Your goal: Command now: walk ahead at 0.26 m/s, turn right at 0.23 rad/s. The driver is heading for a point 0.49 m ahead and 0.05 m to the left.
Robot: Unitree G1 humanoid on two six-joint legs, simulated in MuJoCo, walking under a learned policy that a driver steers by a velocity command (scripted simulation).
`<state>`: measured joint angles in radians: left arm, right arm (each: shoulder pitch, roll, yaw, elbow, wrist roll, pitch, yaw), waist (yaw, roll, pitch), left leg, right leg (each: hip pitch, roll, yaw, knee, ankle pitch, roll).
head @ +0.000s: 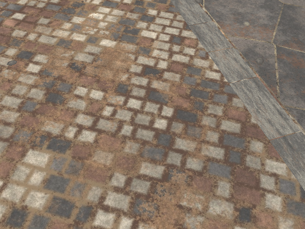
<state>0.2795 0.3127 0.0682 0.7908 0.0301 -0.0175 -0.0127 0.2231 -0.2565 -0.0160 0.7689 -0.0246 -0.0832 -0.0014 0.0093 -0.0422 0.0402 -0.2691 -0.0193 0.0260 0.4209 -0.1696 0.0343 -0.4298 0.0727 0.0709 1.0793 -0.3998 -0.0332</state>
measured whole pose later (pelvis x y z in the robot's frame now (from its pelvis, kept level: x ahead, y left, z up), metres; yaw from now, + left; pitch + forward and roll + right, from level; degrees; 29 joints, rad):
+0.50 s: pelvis +0.10 -0.02 +0.00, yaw -2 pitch -1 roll +0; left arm 0.17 0.19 -0.01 0.89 0.01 0.00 0.02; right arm 0.29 -0.21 0.00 0.98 -0.02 0.01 -0.02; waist -0.02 0.01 0.02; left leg -0.13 0.00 0.01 0.44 -0.28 -0.01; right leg -0.25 0.06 0.00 0.44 -0.18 -0.06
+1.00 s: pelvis +0.11 -0.01 +0.00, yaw -2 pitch -2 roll +0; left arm 0.25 0.18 0.00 1.11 0.01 0.01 0.04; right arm 0.28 -0.17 0.01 1.14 -0.01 0.01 -0.04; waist 0.01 0.00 0.03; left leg -0.08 -0.01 0.01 0.39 -0.28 0.01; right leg -0.19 0.04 0.00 0.40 -0.17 -0.04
